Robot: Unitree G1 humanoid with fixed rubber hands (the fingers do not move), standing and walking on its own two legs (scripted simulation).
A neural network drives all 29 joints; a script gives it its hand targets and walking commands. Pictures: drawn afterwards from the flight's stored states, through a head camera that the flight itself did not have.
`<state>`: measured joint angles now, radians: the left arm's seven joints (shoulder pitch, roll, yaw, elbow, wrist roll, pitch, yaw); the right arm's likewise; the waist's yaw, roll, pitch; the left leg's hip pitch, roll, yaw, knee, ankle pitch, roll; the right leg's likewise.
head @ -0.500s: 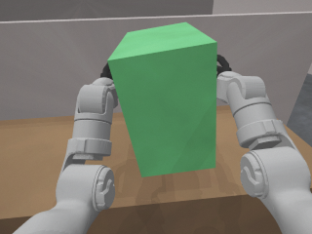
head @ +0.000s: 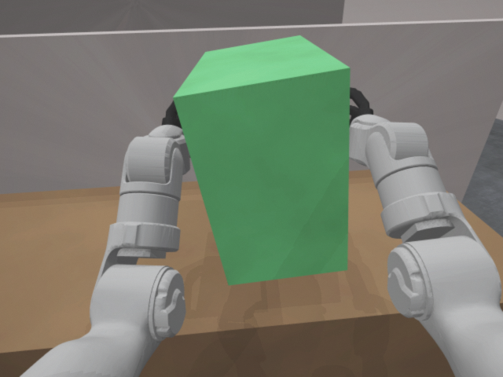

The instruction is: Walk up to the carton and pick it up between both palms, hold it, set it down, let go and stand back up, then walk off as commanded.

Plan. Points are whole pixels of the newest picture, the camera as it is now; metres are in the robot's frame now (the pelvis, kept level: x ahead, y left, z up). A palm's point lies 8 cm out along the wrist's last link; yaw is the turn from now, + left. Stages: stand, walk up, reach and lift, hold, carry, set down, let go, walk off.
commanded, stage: hold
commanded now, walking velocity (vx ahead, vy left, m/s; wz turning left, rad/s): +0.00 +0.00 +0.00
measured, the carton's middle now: (267, 147) +0.42 +0.00 +0.27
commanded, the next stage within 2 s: none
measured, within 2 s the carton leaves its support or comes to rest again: neither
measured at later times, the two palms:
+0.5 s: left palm (173, 140) +0.36 +0.14 +0.31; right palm (359, 132) +0.37 -0.13 +0.31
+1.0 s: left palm (174, 140) +0.36 +0.14 +0.31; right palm (359, 132) +0.37 -0.13 +0.31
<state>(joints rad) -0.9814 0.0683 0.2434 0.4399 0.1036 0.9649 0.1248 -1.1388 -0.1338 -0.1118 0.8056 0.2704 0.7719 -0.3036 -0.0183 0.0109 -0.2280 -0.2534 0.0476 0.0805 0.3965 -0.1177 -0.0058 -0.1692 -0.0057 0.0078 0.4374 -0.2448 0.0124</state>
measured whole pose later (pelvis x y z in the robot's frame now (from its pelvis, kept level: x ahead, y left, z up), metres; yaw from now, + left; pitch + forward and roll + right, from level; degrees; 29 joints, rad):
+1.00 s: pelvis +0.00 +0.00 +0.00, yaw +0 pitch -1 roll +0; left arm -0.98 0.07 0.24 0.44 0.10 0.96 0.12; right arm -1.14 -0.13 -0.11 0.81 0.27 0.77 -0.30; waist -0.02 0.01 -0.23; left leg -0.25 0.05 0.08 0.40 -0.12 -0.01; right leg -0.17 0.00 0.01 0.44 -0.25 0.01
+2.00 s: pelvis +0.00 +0.00 +0.00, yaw +0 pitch -1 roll +0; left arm -0.98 0.07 0.24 0.45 0.10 0.96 0.12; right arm -1.14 -0.13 -0.11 0.81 0.27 0.77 -0.31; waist -0.02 0.01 -0.23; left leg -0.25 0.05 0.08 0.40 -0.12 -0.01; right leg -0.17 0.00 0.01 0.44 -0.25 0.01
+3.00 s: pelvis +0.00 +0.00 +0.00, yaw +0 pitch -1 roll +0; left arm -0.98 0.07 0.24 0.45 0.10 0.96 0.12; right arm -1.14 -0.13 -0.11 0.81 0.27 0.78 -0.31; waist -0.02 0.01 -0.23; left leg -0.25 0.05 0.07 0.40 -0.12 -0.01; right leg -0.17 0.00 0.01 0.44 -0.25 0.01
